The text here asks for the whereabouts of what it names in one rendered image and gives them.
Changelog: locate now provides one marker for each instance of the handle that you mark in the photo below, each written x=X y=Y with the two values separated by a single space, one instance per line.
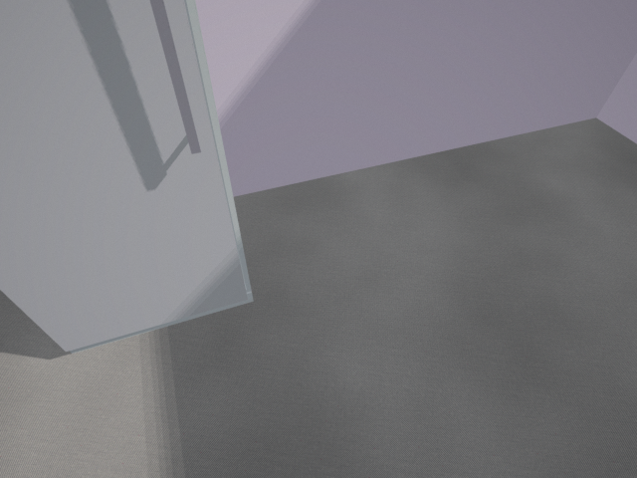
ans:
x=166 y=39

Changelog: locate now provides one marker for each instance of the fridge door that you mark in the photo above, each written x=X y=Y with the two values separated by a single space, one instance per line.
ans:
x=109 y=225

